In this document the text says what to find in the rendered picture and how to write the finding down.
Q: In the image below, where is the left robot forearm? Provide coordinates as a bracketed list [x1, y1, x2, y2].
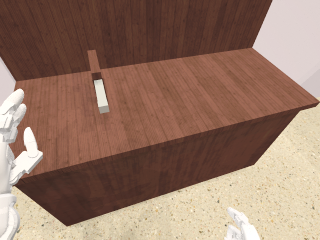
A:
[0, 193, 21, 240]

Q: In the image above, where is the tap lever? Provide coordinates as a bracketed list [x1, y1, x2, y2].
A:
[94, 79, 110, 114]

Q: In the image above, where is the counter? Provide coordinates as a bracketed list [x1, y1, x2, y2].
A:
[0, 0, 320, 227]

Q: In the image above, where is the robot left hand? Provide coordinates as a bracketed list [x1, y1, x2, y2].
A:
[0, 89, 43, 195]

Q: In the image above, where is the robot right hand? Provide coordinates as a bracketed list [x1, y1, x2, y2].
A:
[224, 207, 260, 240]

